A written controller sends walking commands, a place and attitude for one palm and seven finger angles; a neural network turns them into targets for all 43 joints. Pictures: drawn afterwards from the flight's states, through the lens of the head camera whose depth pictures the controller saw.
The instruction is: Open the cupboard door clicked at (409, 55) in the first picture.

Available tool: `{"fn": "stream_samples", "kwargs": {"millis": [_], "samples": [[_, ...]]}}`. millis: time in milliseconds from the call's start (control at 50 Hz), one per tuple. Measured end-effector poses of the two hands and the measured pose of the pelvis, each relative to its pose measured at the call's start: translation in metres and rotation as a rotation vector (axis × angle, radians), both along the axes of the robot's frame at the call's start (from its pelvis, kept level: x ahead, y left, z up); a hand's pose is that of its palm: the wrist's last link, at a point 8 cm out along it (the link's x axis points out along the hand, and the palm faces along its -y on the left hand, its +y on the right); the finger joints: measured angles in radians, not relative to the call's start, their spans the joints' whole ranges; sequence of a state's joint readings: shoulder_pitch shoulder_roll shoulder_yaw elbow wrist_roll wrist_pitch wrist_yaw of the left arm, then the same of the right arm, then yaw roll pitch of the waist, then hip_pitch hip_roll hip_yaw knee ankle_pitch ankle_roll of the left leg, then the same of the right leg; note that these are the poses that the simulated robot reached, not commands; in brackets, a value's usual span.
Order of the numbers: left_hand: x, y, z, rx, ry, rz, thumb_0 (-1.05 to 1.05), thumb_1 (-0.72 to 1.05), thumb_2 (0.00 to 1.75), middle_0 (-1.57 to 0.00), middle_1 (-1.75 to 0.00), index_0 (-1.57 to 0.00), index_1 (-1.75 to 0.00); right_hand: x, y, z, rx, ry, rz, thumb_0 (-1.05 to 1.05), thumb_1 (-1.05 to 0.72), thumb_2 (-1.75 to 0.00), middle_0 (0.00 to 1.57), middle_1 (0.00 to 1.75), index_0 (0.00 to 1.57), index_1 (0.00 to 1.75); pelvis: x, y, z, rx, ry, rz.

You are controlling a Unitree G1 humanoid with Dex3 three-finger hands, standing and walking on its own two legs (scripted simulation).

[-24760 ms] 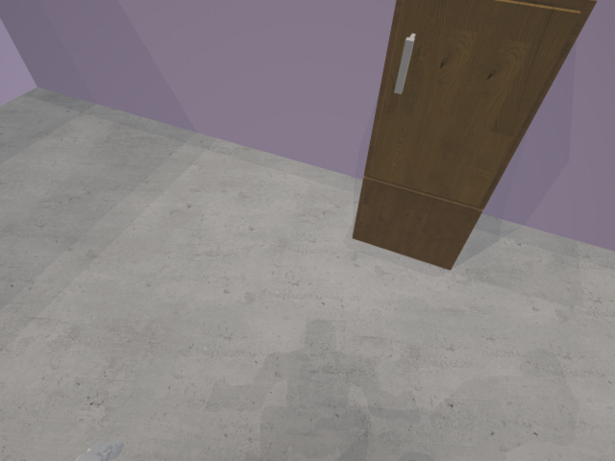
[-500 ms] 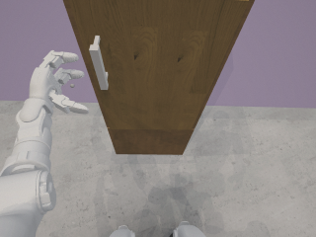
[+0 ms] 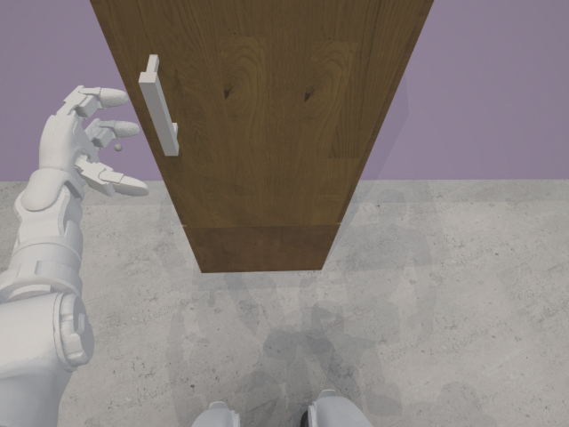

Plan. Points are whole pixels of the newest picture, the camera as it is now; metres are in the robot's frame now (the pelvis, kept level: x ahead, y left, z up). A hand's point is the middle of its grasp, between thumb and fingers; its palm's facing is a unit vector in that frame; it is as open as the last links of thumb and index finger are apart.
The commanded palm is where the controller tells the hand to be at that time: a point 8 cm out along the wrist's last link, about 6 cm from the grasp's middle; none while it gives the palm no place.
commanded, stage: move the hooked fingers beside the handle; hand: left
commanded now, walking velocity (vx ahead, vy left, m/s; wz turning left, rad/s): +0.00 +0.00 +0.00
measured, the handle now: (163, 108) +0.55 +0.15 +0.09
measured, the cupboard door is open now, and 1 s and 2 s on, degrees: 1 1 1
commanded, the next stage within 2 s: slide the fingers in behind the handle in 0.18 s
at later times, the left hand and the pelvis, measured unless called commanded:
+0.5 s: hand (126, 144) +0.49 +0.19 +0.08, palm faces -0.05 -1.00 +0.00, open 14.0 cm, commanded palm +0.47 +0.24 +0.09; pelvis +0.00 +0.00 +0.00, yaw +0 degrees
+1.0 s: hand (152, 142) +0.49 +0.16 +0.09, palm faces -0.06 -1.00 +0.00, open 14.0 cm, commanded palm +0.47 +0.21 +0.09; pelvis +0.01 +0.00 +0.00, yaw +0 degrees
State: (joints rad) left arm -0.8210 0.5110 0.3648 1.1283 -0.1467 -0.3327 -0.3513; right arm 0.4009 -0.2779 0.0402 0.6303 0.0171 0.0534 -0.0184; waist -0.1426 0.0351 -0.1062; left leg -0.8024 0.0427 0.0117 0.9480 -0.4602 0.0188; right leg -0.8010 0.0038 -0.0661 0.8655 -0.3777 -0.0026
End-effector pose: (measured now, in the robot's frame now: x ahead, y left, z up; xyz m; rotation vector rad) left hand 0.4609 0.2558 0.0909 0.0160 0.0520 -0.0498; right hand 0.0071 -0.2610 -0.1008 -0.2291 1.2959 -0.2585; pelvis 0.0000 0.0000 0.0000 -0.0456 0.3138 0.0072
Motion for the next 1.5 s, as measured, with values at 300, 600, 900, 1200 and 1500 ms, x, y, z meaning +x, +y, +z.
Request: {"fn": "stream_samples", "kwargs": {"millis": [300, 600, 900, 1200, 1500], "samples": [[0.006, 0.002, 0.003, 0.015, -0.031, 0.026, -0.01, -0.5, 0.3, -0.3, -1.2, -0.3, -1.2, 0.008, -0.008, 0.002, -0.026, -0.031, 0.006, 0.0, -0.91, -0.9, 0.2, 0.3, 0.21, 0.3, -0.003, -0.004, -0.002, 0.001, 0.009, -0.001], [0.014, -0.016, -0.003, -0.009, -0.045, -0.005, -0.01, -0.5, 0.3, -0.3, -1.2, -0.3, -1.2, 0.011, -0.004, 0.002, -0.016, -0.014, 0.005, 0.0, -0.91, -0.9, 0.2, 0.3, 0.21, 0.3, 0.005, -0.001, -0.001, -0.002, 0.022, -0.004], [0.013, -0.033, -0.004, -0.001, -0.029, -0.002, -0.01, -0.5, 0.31, -0.3, -1.2, -0.3, -1.2, 0.022, 0.007, -0.001, 0.028, -0.033, 0.003, 0.0, -0.91, -0.9, 0.2, 0.3, 0.21, 0.3, 0.011, 0.0, 0.002, 0.001, 0.008, -0.003], [0.013, -0.063, -0.008, -0.001, -0.023, 0.0, -0.01, -0.5, 0.3, -0.3, -1.2, -0.3, -1.2, 0.022, 0.001, -0.005, 0.03, -0.05, 0.015, 0.0, -0.91, -0.9, 0.2, 0.3, 0.21, 0.3, 0.005, -0.004, 0.0, 0.009, 0.003, 0.002], [0.013, -0.074, -0.003, -0.006, -0.025, 0.021, -0.01, -0.5, 0.3, -0.29, -1.2, -0.29, -1.2, 0.005, -0.006, -0.005, 0.041, -0.025, -0.014, 0.0, -0.91, -0.9, 0.2, 0.3, 0.21, 0.3, 0.004, -0.012, 0.001, 0.017, -0.001, -0.006]]}}
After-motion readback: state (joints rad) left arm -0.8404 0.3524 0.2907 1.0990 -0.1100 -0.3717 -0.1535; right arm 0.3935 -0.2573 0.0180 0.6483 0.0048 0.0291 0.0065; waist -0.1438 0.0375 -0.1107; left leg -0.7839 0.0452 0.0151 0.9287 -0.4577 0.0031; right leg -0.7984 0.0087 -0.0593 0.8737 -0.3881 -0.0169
